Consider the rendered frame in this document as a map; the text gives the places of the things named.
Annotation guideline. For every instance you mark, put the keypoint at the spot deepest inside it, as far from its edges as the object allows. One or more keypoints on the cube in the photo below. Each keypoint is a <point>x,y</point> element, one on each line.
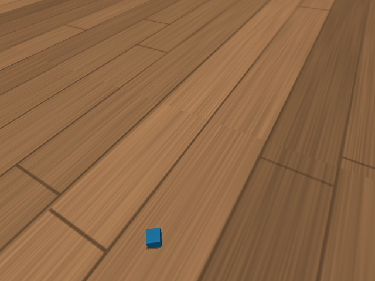
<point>153,238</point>

